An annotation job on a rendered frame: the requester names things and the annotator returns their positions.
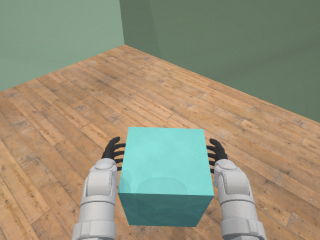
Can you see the robot left hand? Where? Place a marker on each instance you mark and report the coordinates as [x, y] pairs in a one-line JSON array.
[[111, 147]]

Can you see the carton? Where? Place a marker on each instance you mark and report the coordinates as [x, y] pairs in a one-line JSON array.
[[165, 177]]

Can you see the robot left forearm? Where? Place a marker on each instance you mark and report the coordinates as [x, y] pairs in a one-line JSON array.
[[98, 201]]

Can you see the robot right forearm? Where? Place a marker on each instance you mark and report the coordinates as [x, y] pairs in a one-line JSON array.
[[239, 216]]

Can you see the robot right hand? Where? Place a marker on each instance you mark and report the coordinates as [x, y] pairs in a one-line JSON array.
[[218, 150]]

